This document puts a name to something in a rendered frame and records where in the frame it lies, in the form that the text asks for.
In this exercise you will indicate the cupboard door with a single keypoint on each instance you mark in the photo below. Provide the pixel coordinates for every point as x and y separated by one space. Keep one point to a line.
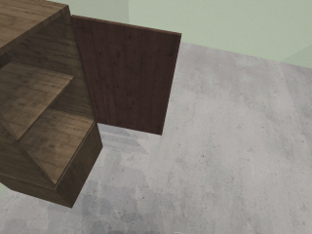
129 71

